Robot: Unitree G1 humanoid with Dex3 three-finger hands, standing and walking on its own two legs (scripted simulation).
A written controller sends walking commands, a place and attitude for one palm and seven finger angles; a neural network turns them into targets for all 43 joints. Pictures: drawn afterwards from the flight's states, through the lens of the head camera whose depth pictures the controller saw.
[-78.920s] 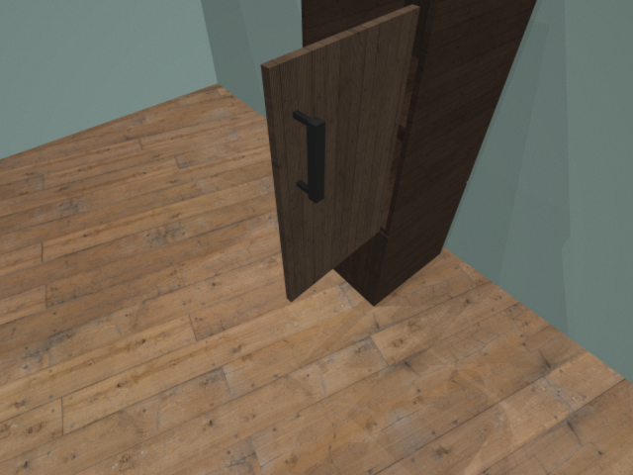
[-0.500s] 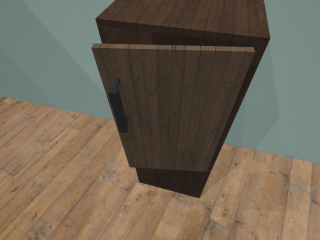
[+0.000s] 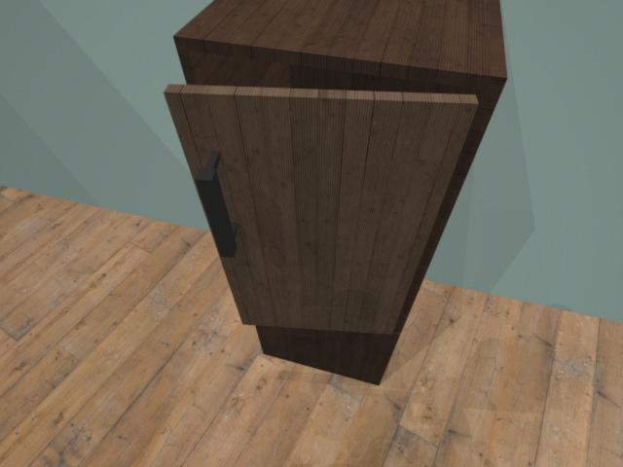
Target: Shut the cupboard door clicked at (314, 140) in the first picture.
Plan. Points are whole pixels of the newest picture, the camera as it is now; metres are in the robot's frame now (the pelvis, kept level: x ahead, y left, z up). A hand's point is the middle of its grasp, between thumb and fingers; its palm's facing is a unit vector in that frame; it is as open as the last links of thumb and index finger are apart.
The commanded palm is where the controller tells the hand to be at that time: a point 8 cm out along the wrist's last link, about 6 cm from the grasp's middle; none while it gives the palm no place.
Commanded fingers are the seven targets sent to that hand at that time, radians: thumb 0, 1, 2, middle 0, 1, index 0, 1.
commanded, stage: raise the hand and make a fist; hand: left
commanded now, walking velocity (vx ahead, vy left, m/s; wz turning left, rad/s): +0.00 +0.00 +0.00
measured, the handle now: (221, 207) +0.43 +0.15 +0.09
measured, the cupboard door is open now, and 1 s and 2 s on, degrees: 11 11 11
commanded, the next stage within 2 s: bring the fist close to the handle in 1.94 s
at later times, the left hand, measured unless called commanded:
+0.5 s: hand out of the picture +0.09 +0.20 -0.05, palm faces +0.08 -1.00 +0.00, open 5.9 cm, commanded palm +0.09 +0.24 -0.02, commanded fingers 0.00 0.90 0.90 -0.64 -0.78 -0.64 -0.78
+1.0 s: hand (115, 437) +0.15 +0.22 +0.04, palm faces +0.05 -0.99 -0.09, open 3.6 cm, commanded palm +0.12 +0.26 +0.04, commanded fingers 0.00 0.90 0.90 -1.10 -1.28 -1.10 -1.28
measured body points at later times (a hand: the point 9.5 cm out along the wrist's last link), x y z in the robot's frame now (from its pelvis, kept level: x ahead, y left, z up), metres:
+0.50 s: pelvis -0.08 +0.00 -0.08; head -0.04 +0.02 +0.37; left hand +0.08 +0.25 -0.05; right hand +0.18 -0.22 -0.09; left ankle -0.08 +0.12 -0.74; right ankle +0.01 -0.09 -0.74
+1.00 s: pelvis -0.05 +0.03 -0.06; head -0.02 +0.03 +0.39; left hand +0.14 +0.27 +0.05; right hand +0.11 -0.20 -0.13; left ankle -0.08 +0.12 -0.74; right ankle +0.01 -0.09 -0.74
